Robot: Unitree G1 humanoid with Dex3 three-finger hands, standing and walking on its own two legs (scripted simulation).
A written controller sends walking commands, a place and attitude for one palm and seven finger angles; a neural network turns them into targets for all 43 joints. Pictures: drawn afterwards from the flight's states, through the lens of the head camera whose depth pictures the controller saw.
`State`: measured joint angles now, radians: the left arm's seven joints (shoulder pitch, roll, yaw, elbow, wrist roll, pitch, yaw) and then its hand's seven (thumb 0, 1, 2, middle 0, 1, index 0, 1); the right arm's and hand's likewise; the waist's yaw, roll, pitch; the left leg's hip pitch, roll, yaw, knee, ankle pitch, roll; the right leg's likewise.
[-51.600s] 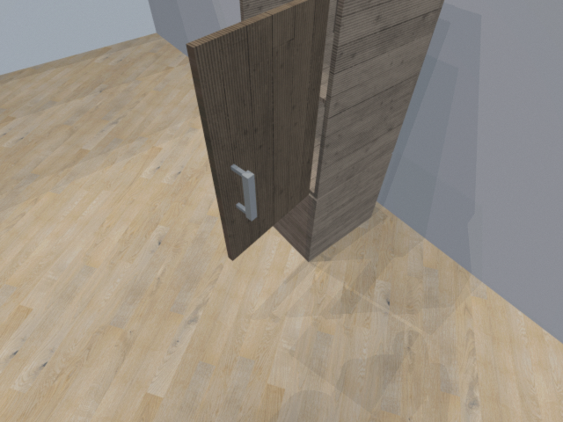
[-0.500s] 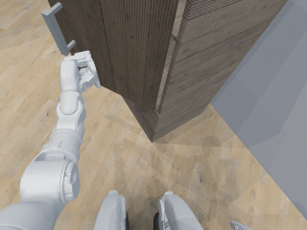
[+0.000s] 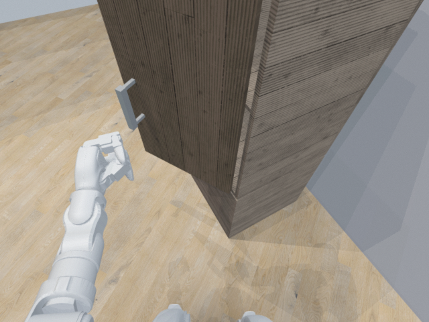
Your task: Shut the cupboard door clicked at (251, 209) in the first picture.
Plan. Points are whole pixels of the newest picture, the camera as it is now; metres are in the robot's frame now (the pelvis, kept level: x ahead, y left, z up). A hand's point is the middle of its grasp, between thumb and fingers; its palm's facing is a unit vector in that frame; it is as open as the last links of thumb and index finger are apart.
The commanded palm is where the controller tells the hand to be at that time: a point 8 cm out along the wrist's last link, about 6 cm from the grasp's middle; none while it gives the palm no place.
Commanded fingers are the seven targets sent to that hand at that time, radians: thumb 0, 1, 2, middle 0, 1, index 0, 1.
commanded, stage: draw the hand back to the body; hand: left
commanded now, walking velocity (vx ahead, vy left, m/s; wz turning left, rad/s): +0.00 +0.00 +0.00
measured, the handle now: (132, 105) +0.64 +0.22 -0.03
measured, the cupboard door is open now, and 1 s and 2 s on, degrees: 31 31 31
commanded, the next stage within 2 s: step back with the hand held close in 1.14 s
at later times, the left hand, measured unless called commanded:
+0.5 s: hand (31, 204) +0.27 +0.24 +0.16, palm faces +0.31 -0.91 -0.29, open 4.2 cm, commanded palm +0.22 +0.28 +0.18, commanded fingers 0.00 0.90 0.90 -0.53 -0.66 -0.53 -0.66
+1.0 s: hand out of the picture +0.20 +0.27 +0.21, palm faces +0.49 -0.78 -0.40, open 7.3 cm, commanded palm +0.15 +0.30 +0.23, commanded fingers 0.00 0.90 0.90 -0.20 -0.30 -0.20 -0.30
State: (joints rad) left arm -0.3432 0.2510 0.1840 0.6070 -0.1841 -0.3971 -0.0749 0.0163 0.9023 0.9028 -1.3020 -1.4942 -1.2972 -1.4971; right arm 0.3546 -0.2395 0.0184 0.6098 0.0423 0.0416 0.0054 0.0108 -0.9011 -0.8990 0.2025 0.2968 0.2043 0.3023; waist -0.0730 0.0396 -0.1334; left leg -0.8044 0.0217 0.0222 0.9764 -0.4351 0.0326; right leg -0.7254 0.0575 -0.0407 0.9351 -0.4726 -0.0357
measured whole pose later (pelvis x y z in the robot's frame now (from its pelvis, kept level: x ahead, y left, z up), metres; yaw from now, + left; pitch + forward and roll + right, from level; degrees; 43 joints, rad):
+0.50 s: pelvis +0.02 +0.01 +0.06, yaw +1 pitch -1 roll -1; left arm 0.22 0.31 0.14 -0.09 -0.08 -0.03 0.09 0.02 0.90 0.90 -0.80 -0.94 -0.79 -0.94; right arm 0.15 -0.21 0.07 0.54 0.04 0.01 -0.08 0.01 -0.90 -0.90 0.20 0.30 0.20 0.30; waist 0.05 0.05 -0.03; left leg -0.21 -0.03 0.03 0.48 -0.26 0.05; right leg -0.13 0.02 -0.02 0.44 -0.29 -0.01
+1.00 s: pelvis +0.02 -0.01 +0.06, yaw +2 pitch -3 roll +0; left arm 0.46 0.33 0.34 -0.33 -0.08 -0.07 0.11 0.01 0.90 0.90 -0.24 -0.33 -0.23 -0.33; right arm 0.21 -0.25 0.02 0.64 0.02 -0.07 -0.07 0.02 -0.90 -0.90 0.20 0.30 0.20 0.30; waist 0.07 0.08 -0.01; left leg -0.14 -0.02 0.02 0.43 -0.23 0.02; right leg -0.07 0.03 -0.03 0.40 -0.28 -0.04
